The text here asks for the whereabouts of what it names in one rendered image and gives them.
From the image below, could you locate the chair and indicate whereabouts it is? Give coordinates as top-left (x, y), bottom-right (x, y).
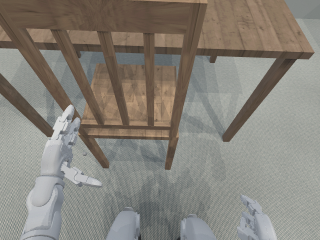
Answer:
top-left (0, 0), bottom-right (208, 170)

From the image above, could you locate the robot right hand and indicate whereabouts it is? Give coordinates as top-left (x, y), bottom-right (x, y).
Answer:
top-left (237, 194), bottom-right (278, 240)

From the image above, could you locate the right robot thigh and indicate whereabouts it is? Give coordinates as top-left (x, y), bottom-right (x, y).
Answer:
top-left (180, 217), bottom-right (217, 240)

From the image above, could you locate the robot thigh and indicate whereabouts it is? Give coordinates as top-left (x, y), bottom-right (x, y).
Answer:
top-left (105, 210), bottom-right (140, 240)
top-left (180, 217), bottom-right (217, 240)

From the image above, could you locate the table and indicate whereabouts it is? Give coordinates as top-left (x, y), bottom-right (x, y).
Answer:
top-left (0, 0), bottom-right (315, 142)

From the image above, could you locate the robot left hand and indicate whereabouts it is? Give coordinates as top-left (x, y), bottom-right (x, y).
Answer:
top-left (40, 104), bottom-right (103, 188)

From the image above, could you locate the left robot thigh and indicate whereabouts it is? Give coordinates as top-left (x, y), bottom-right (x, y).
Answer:
top-left (105, 210), bottom-right (140, 240)

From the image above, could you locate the robot left forearm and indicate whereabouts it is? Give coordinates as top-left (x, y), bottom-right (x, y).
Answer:
top-left (20, 175), bottom-right (65, 240)

